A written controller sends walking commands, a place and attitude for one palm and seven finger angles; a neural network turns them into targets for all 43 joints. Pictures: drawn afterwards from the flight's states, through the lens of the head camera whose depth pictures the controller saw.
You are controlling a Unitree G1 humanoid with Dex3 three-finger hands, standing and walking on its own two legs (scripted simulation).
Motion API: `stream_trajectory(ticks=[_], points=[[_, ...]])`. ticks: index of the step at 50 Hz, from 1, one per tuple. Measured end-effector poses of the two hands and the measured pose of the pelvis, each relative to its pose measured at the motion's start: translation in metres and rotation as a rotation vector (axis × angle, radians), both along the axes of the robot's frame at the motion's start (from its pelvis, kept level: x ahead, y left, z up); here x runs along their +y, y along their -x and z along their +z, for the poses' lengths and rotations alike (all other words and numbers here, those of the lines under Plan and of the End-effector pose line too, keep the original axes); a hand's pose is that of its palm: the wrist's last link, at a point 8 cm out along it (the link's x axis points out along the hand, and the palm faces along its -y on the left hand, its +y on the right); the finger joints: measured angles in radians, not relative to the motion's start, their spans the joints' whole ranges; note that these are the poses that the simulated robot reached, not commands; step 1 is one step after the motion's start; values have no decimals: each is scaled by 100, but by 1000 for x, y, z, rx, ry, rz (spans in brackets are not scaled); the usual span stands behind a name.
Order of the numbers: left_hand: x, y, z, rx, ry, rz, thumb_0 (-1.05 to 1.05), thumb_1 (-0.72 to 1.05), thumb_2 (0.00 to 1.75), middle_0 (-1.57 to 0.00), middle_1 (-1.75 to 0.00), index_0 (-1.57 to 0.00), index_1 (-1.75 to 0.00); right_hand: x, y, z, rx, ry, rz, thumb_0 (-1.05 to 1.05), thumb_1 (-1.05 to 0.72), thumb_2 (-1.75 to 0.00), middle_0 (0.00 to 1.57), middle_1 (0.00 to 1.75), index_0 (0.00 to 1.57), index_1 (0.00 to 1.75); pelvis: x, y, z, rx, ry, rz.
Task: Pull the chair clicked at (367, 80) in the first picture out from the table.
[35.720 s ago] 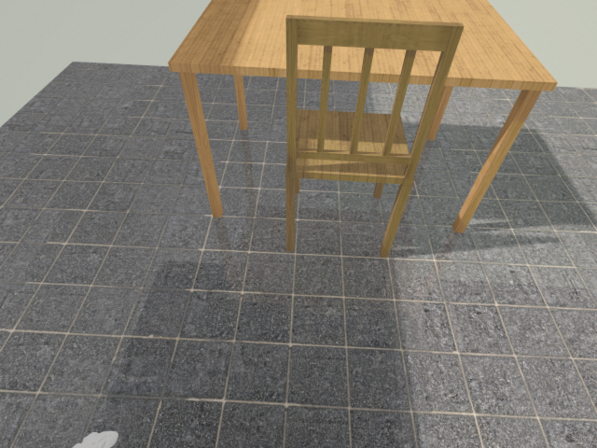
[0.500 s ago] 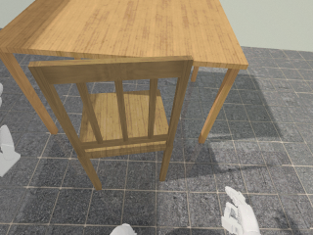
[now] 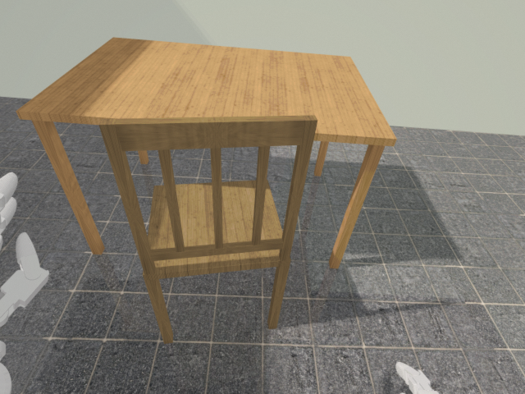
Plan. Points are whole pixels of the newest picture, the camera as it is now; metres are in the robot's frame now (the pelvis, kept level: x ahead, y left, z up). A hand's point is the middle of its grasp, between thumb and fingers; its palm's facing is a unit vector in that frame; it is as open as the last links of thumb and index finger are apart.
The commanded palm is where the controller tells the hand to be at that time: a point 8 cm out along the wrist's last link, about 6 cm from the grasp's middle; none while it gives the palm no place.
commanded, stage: stop stepping back and stand still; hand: left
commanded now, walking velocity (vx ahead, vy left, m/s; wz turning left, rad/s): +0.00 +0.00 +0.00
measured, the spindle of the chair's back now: (217, 202) +0.57 +0.13 -0.06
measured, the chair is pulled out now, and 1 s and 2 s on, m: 0.18 0.18 0.18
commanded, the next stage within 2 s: let the arm hang, fingers relaxed in 0.22 s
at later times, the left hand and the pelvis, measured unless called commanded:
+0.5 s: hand out of the picture +0.13 +0.26 -0.09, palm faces +0.11 -0.92 -0.37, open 7.4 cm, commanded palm none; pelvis -0.03 +0.01 -0.01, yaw +3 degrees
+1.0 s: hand out of the picture -0.13 +0.18 -0.16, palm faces +0.08 -0.98 -0.20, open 7.4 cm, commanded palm none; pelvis -0.02 +0.02 +0.01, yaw +3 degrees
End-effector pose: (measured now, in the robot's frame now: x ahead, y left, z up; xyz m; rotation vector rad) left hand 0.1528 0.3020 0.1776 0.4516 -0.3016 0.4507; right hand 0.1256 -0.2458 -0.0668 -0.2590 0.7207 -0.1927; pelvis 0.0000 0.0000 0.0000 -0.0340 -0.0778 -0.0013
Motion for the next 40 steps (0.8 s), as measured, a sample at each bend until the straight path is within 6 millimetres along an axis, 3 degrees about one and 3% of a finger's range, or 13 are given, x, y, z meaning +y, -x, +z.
stream_trajectory(ticks=[9, 16, 18, 20, 22, 24, 26, 30, 33, 36, 40], points=[[-2, 17, 17, 9, -79, -3, 2, 88, 90, -21, -30, -22, -31, 22, -1, 2, -47, -71, 50, 1, -90, -90, 20, 30, 20, 30, -4, 12, 4, -6, -2, 20], [8, 25, 3, 28, -21, 17, 2, 88, 90, -21, -30, -22, -31, 20, 5, -3, 4, -26, 52, 1, -90, -90, 20, 30, 21, 30, 6, 19, 1, -11, -2, 11], [16, 15, -23, 128, -3, 6, 1, 89, 90, -20, -30, -21, -31, 17, 6, -10, 27, -22, 81, 1, -90, -90, 20, 30, 21, 30, 11, 21, -1, 8, 16, 32], [24, 3, -77, 353, 79, 10, 1, 89, 90, -20, -30, -21, -31, 12, 10, -23, 91, -23, 90, 1, -90, -90, 20, 30, 21, 30, 14, 24, -5, 21, 11, 50], [23, 6, -144, 614, 182, 22, 1, 89, 90, -19, -30, -20, -30, 8, 16, -33, 141, -28, 82, 1, -90, -90, 20, 30, 21, 30, 13, 26, -9, 28, -12, 51], [9, 26, -208, 877, 277, 27, 1, 90, 90, -19, -30, -20, -30, 3, 25, -40, 179, -36, 63, 1, -90, -90, 20, 30, 21, 30, 12, 28, -12, 25, -24, 48], [-13, 61, -259, 1118, 372, 20, 1, 90, 90, -19, -30, -20, -30, 0, 40, -42, 234, -40, 32, 1, -90, -90, 20, 30, 21, 30, 12, 28, -9, 25, -24, 54], [-61, 140, -321, 1457, 564, -3, 2, 91, 90, -19, -30, -20, -30, -3, 83, -45, 375, -16, -36, 1, -91, -90, 20, 30, 20, 30, 16, 25, -6, 31, -11, 46], [-77, 190, -339, 1620, 660, 29, 2, 93, 90, -20, -30, -21, -30, 2, 123, -47, 507, -4, -71, 1, -91, -90, 20, 30, 20, 30, 18, 23, -4, 37, 3, 41], [-83, 229, -337, 1714, 718, 79, 2, 93, 90, -20, -30, -21, -30, 10, 156, -47, 641, -16, -95, 1, -91, -90, 20, 30, 20, 30, 17, 22, 1, 51, 0, 38], [-81, 270, -324, 1789, 736, 173, 2, 92, 90, -20, -30, -21, -30, 20, 176, -49, 740, -52, -111, 1, -91, -90, 20, 30, 20, 30, 15, 22, 7, 66, -9, 44]])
